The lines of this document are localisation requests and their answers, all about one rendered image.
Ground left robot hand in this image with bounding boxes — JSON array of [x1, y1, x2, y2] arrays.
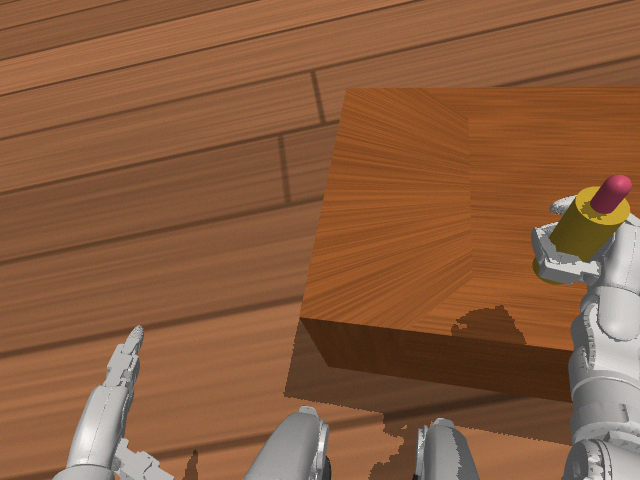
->
[[66, 325, 174, 480]]

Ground right robot hand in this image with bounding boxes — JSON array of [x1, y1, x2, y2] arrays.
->
[[531, 195, 640, 296]]

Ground bottle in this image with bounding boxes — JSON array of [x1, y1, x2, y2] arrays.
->
[[532, 175, 632, 285]]

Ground left robot arm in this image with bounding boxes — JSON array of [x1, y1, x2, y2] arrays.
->
[[52, 464, 115, 480]]

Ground right robot arm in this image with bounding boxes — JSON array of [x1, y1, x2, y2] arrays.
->
[[561, 286, 640, 480]]

